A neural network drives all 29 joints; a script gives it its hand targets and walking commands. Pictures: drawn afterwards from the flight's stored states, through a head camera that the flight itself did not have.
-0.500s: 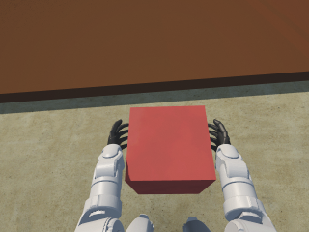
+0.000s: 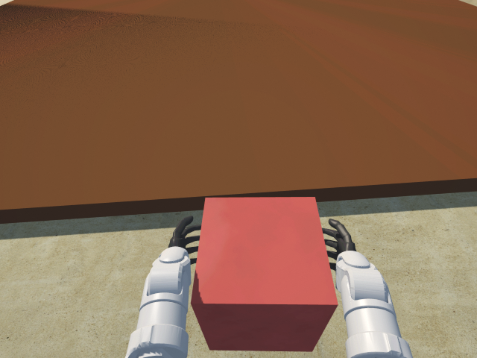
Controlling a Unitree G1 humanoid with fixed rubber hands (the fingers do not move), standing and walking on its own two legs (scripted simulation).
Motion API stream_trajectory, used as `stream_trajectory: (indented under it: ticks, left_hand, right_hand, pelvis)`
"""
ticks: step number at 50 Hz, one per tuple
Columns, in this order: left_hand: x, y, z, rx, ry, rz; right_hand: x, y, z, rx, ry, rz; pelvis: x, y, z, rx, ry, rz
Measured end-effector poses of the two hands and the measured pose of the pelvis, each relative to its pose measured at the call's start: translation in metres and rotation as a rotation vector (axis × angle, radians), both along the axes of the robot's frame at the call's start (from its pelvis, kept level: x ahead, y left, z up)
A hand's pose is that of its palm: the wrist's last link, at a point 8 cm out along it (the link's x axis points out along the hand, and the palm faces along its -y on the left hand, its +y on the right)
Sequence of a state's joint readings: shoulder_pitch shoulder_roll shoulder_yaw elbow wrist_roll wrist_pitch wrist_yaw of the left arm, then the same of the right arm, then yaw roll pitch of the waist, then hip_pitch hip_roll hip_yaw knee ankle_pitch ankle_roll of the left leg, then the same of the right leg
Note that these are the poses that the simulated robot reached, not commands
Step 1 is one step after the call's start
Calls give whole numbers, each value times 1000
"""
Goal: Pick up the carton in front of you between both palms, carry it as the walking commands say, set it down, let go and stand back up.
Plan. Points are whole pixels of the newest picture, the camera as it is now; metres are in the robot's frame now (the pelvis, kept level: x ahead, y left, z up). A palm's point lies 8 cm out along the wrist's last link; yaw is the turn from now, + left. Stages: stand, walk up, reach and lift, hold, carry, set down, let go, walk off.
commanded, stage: reach and lift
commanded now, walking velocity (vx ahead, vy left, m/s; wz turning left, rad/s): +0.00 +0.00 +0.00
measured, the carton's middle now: (260, 276) +0.29 +0.00 -0.05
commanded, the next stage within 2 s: hold in 0.84 s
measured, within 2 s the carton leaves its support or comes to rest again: neither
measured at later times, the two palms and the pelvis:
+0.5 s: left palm (178, 249) +0.30 +0.15 +0.03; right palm (346, 253) +0.30 -0.15 +0.03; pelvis +0.00 +0.00 +0.00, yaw +0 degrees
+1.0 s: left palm (175, 244) +0.29 +0.15 +0.06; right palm (350, 248) +0.29 -0.15 +0.06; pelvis +0.01 +0.00 +0.01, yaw +0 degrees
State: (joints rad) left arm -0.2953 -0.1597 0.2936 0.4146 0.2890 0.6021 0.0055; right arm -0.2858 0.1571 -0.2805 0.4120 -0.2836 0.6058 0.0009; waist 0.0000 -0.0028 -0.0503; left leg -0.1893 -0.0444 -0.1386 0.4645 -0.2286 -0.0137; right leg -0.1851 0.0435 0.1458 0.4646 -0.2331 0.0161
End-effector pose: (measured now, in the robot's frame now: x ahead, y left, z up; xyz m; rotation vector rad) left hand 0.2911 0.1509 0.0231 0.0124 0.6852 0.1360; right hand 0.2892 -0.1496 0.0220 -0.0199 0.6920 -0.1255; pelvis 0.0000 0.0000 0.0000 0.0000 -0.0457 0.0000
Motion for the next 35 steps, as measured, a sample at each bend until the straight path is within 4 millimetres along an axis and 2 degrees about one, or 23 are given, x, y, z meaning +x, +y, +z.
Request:
stream_trajectory:
  ticks: [11,35]
  left_hand:
    - [0,1,4,-6,-12,9]
    - [6,-1,15,20,-8,-10]
  right_hand:
    - [1,1,4,7,-12,-1]
    - [7,-1,15,-19,-9,17]
  pelvis:
    - [-8,0,0,0,-16,2]
    - [11,-2,6,0,-31,3]
